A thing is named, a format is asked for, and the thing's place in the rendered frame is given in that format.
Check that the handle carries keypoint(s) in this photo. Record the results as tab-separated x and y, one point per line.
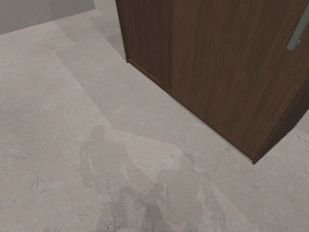
299	29

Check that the wardrobe door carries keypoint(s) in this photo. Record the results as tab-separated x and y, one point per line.
231	65
149	35

